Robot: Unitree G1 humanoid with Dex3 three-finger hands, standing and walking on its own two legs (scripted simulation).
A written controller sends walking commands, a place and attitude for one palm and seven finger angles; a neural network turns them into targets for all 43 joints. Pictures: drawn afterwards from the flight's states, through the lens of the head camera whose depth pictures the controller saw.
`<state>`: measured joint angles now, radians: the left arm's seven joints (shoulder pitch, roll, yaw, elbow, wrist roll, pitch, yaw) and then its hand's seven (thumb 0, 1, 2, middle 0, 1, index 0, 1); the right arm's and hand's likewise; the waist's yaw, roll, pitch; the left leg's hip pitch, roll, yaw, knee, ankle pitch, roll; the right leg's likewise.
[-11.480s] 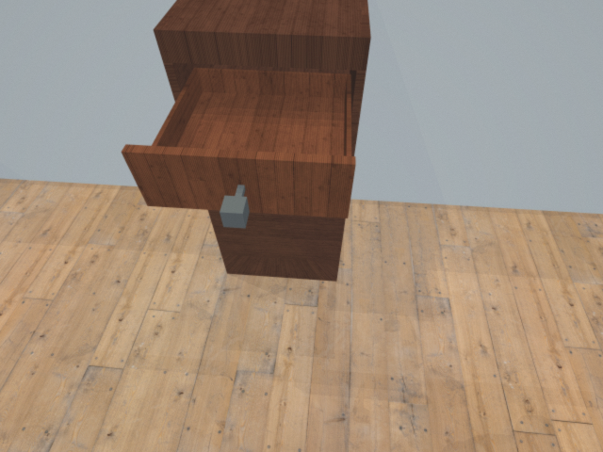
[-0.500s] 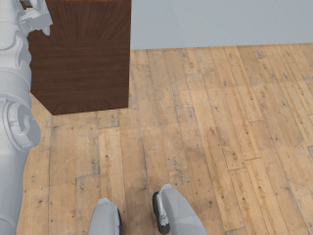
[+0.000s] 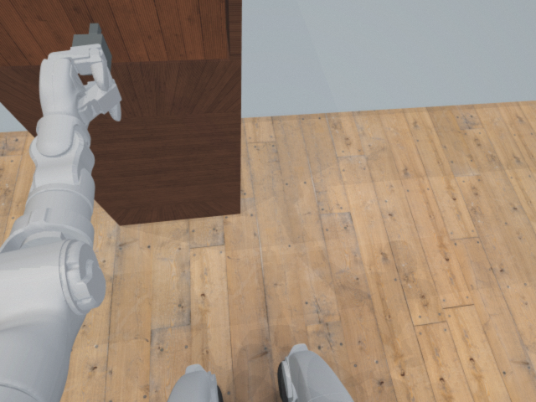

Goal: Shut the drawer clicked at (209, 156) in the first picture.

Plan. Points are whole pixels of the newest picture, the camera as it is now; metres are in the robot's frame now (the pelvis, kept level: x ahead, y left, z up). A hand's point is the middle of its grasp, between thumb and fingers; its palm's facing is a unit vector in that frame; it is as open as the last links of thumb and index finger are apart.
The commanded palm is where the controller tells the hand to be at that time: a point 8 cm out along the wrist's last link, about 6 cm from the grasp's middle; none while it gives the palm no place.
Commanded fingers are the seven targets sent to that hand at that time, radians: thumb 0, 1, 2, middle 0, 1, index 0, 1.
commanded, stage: draw the hand back to the body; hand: left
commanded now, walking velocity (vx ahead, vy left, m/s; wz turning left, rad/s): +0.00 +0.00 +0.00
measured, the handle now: (93, 45) +0.63 +0.18 +0.09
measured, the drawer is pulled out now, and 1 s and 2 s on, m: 0.00 0.00 0.00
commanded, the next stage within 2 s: step back with the hand held close in 1.32 s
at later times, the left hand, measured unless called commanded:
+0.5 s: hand (23, 191) +0.36 +0.20 +0.15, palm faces +0.05 -0.99 -0.10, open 3.3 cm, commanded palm +0.32 +0.24 +0.16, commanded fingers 0.00 0.90 0.90 -1.40 -1.60 -1.40 -1.60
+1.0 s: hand out of the picture +0.21 +0.23 +0.22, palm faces +0.37 -0.87 -0.32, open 3.3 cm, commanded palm +0.16 +0.27 +0.22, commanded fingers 0.00 0.90 0.90 -1.40 -1.60 -1.40 -1.60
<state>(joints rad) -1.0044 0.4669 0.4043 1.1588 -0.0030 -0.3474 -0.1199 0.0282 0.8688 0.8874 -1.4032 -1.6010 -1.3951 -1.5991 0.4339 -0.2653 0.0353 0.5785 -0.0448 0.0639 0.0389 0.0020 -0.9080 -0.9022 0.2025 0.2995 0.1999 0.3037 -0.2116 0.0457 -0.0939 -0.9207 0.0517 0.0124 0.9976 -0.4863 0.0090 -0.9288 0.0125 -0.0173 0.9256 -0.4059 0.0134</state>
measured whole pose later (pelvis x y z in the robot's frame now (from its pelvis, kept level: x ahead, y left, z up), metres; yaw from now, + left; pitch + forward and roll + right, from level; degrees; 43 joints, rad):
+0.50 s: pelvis +0.01 +0.00 +0.04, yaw +2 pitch +6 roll -1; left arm -0.24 0.29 0.21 0.37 -0.18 -0.16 -0.18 0.02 0.90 0.90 -1.41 -1.60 -1.40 -1.60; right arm 0.24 -0.26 0.02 0.53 0.05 0.01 -0.02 0.01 -0.91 -0.90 0.20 0.30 0.20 0.30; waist -0.02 0.04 -0.09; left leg -0.42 0.02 0.01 0.72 -0.41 0.01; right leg -0.44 -0.01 -0.02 0.69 -0.36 0.01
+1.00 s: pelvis +0.00 +0.00 +0.07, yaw +2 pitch -5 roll +0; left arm 0.32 0.30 0.21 -0.28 -0.06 -0.08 0.08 0.02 0.89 0.89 -1.41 -1.60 -1.40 -1.60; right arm 0.20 -0.22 0.06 0.62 0.00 -0.05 -0.07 0.01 -0.90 -0.90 0.20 0.30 0.20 0.30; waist 0.05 0.07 0.02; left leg -0.08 0.00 0.01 0.42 -0.26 0.01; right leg -0.10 -0.02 -0.02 0.41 -0.22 0.02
